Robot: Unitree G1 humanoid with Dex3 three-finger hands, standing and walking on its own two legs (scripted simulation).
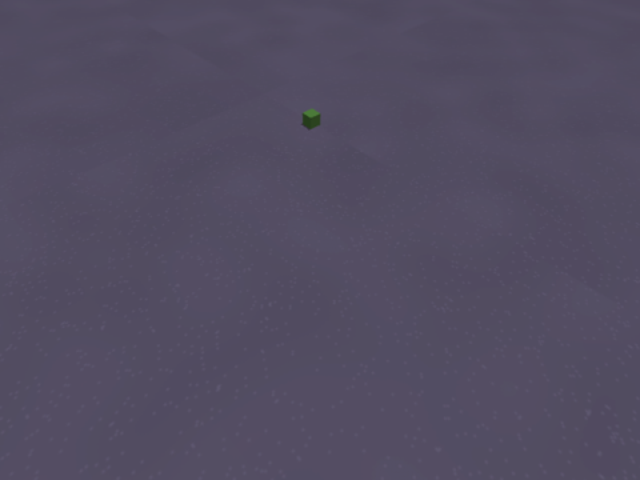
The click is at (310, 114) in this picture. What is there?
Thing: cube
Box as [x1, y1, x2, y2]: [303, 109, 319, 128]
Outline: 310,109 303,112 303,123 308,127 312,128 319,124 319,113 313,109
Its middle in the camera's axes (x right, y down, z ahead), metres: -0.05 -0.72 +2.23
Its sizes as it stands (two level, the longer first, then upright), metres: 0.073 0.073 0.073
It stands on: the floor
